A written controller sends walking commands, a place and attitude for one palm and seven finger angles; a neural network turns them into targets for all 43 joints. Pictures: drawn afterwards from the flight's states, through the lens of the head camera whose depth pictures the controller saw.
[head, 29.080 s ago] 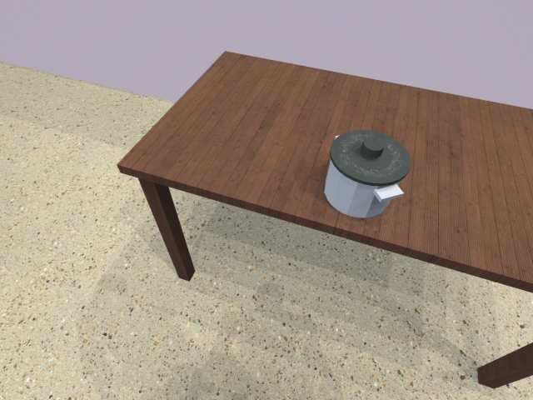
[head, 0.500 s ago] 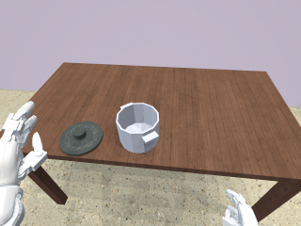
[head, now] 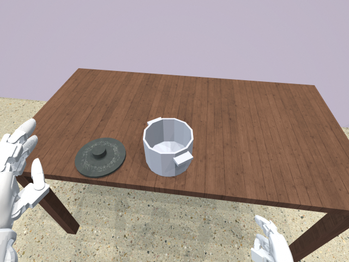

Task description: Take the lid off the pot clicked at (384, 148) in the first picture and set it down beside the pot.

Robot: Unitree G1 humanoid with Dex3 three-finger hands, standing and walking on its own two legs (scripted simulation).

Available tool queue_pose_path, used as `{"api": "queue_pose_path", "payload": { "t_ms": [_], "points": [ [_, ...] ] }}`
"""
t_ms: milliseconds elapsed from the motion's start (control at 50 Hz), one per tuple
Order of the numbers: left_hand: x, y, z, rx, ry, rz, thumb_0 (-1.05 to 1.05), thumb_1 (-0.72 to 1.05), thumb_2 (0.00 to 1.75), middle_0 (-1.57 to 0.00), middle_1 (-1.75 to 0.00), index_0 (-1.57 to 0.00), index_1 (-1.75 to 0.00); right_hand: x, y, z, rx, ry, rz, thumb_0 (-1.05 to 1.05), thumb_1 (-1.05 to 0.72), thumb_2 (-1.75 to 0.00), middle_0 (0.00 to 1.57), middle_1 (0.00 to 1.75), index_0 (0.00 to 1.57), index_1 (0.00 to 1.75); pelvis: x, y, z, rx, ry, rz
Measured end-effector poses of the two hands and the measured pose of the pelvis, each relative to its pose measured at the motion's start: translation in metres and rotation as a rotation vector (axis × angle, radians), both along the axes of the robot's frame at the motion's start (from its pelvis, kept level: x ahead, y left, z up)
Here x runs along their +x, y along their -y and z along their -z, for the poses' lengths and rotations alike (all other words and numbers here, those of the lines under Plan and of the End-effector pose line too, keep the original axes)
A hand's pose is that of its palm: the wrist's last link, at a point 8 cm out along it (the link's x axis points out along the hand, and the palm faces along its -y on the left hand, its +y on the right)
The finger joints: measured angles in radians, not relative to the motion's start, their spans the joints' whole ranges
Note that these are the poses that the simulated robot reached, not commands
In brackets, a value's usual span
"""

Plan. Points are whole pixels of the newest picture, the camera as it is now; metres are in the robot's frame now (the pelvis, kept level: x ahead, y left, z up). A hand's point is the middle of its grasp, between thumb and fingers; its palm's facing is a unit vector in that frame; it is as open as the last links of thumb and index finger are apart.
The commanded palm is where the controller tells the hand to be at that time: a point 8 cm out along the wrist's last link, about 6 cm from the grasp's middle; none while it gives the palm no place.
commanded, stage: step back with the hand held close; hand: left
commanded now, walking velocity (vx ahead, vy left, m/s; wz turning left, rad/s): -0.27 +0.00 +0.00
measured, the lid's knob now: (99, 151) +0.45 +0.32 -0.07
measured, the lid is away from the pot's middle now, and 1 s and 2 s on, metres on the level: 0.23 0.23 0.23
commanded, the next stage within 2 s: stop stepping back and stand still in 1.36 s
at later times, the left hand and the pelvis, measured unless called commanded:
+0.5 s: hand (42, 192) +0.17 +0.25 +0.16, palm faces +0.26 -0.81 -0.52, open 7.5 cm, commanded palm +0.11 +0.29 +0.18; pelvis -0.04 +0.02 -0.01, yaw -4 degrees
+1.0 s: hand (15, 226) +0.12 +0.25 +0.17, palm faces +0.31 -0.83 -0.46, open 7.5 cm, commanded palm +0.05 +0.29 +0.18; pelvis -0.10 +0.02 -0.01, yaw -3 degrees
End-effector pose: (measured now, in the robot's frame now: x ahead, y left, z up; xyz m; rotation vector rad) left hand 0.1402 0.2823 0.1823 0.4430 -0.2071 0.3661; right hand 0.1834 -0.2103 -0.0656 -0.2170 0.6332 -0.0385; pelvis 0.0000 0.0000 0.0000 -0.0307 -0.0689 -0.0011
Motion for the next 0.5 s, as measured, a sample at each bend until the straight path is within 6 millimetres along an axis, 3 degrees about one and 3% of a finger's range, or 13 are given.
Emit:
{"api": "queue_pose_path", "payload": {
  "t_ms": [100,220,300,440,500],
  "points": [
    [0.015,-0.014,-0.010,0.074,0.063,0.024,0.02,0.89,0.90,-0.21,-0.30,-0.20,-0.30,-0.010,0.006,-0.002,-0.032,-0.045,0.029,0.02,-0.90,-0.90,0.20,0.30,0.20,0.30,-0.006,-0.002,-0.001,-0.005,-0.030,0.026],
    [0.031,-0.002,0.023,0.038,-0.069,0.145,0.02,0.89,0.90,-0.21,-0.30,-0.20,-0.30,-0.033,0.018,-0.001,-0.062,-0.087,0.111,0.02,-0.90,-0.90,0.20,0.30,0.20,0.30,-0.014,-0.014,0.002,0.008,-0.067,0.045],
    [0.024,0.002,0.028,0.088,-0.128,0.211,0.02,0.89,0.90,-0.21,-0.30,-0.21,-0.30,-0.049,0.022,0.000,-0.075,-0.110,0.155,0.02,-0.90,-0.90,0.20,0.30,0.20,0.30,-0.018,-0.016,0.006,0.016,-0.078,0.042],
    [0.004,-0.006,0.000,0.189,-0.038,0.185,0.02,0.88,0.90,-0.22,-0.30,-0.21,-0.30,-0.065,0.016,0.009,-0.055,-0.104,0.168,0.02,-0.90,-0.90,0.20,0.30,0.20,0.30,-0.028,-0.018,0.011,0.008,-0.060,0.064],
    [-0.002,-0.005,-0.003,0.169,0.005,0.155,0.02,0.88,0.90,-0.22,-0.30,-0.21,-0.30,-0.071,0.013,0.014,-0.029,-0.087,0.166,0.02,-0.90,-0.90,0.20,0.30,0.20,0.30,-0.035,-0.016,0.012,0.007,-0.049,0.070]
  ]
}}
